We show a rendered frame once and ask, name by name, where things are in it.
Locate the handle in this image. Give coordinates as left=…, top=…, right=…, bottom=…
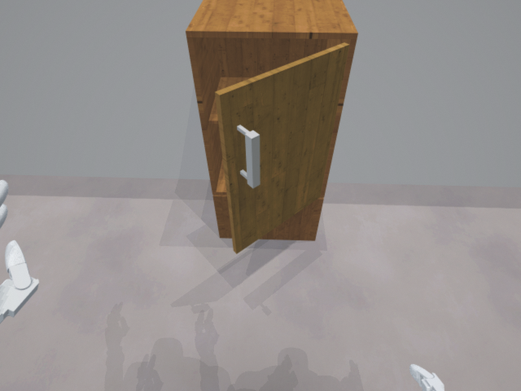
left=237, top=125, right=261, bottom=188

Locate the robot right hand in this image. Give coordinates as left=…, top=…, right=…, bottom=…
left=409, top=364, right=444, bottom=391

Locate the cupboard door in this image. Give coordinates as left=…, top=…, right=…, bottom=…
left=215, top=42, right=349, bottom=254

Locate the robot left hand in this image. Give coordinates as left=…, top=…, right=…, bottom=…
left=0, top=180, right=39, bottom=323

